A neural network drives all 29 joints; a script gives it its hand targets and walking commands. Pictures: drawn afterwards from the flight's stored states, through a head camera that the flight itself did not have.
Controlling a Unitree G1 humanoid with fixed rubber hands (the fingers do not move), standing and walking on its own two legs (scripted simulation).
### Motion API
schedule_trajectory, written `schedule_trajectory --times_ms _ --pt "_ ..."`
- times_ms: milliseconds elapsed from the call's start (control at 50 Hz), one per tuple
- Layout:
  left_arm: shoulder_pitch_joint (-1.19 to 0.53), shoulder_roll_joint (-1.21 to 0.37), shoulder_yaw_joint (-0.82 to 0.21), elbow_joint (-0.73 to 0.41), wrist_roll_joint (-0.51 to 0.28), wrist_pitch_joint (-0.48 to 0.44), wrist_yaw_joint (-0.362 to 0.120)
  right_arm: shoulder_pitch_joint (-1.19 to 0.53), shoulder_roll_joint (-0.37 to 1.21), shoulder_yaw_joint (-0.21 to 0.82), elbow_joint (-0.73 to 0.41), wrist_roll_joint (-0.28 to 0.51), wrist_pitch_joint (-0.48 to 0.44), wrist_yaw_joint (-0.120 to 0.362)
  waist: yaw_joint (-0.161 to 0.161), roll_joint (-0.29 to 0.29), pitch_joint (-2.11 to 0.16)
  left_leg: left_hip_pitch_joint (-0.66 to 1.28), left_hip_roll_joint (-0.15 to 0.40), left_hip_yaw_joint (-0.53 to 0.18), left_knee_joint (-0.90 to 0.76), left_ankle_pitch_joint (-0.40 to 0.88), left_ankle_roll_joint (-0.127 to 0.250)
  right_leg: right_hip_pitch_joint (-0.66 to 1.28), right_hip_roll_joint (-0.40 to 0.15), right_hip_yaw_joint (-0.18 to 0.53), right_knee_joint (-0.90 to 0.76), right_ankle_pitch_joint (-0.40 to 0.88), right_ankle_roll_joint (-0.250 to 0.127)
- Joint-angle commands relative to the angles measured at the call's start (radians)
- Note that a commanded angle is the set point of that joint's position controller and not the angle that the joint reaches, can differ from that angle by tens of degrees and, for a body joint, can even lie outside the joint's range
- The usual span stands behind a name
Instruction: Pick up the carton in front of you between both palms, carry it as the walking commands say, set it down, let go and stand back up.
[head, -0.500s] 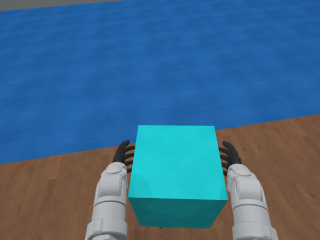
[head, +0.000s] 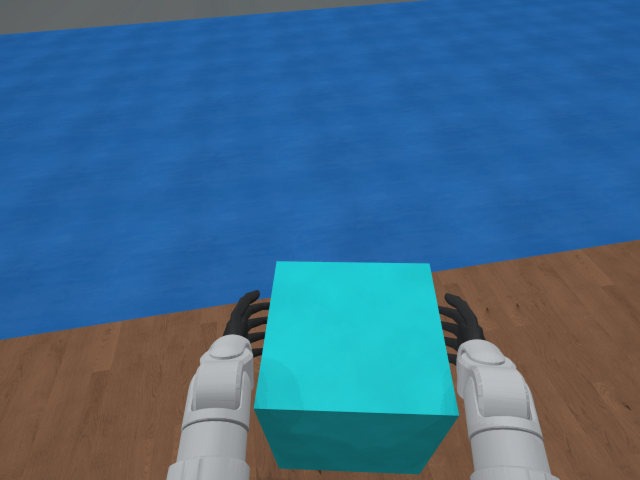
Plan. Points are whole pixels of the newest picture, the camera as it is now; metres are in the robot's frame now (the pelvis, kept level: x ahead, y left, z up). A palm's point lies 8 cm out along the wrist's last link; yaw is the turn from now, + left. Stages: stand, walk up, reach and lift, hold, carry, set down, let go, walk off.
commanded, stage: reach and lift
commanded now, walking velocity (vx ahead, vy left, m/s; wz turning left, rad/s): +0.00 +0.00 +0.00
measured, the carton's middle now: (350, 371) +0.29 +0.00 -0.04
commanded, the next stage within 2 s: hold in 0.06 s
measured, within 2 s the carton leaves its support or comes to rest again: neither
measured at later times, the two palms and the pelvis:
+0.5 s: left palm (233, 349) +0.27 +0.15 +0.05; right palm (475, 355) +0.27 -0.15 +0.05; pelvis -0.02 +0.00 +0.00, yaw +0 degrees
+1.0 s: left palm (234, 345) +0.28 +0.15 +0.05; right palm (474, 350) +0.28 -0.15 +0.05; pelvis -0.01 +0.00 +0.00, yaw +0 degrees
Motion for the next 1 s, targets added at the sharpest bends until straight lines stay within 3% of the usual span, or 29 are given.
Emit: schedule_trajectory --times_ms 0,140,280,480,980 --pt "-0.441 -0.918 -0.52 -0.043 -0.23 -0.024 -0.219 -0.457 0.916 0.523 -0.054 0.235 -0.03 0.222 0.0 0.0 -0.251 0.036 -0.088 -0.005 -0.038 0.221 0.004 0.087 0.088 0.007 -0.03 0.209 -0.003" --pt "-0.415 -0.918 -0.58 -0.135 -0.268 0.02 -0.21 -0.439 0.904 0.586 -0.147 0.273 0.013 0.215 -0.002 0.003 -0.286 0.076 -0.085 -0.012 -0.05 0.275 0.0 0.125 0.088 0.008 -0.041 0.26 0.001" --pt "-0.444 -0.884 -0.528 -0.095 -0.238 0.052 -0.209 -0.462 0.871 0.529 -0.108 0.243 0.047 0.218 -0.004 0.004 -0.155 0.023 -0.082 -0.002 -0.075 0.091 0.007 0.075 0.081 0.0 -0.064 0.076 -0.006" --pt "-0.535 -0.909 -0.517 -0.051 -0.235 0.04 -0.222 -0.558 0.901 0.527 -0.072 0.245 0.038 0.228 -0.001 -0.002 -0.193 0.011 -0.077 0.002 -0.062 0.032 0.013 0.071 0.077 -0.005 -0.049 0.022 -0.006" --pt "-0.439 -0.89 -0.539 -0.114 -0.249 0.048 -0.214 -0.456 0.887 0.545 -0.126 0.257 0.043 0.215 -0.003 -0.001 -0.226 0.05 -0.086 -0.003 -0.064 0.191 0.004 0.114 0.082 0.003 -0.053 0.188 0.001"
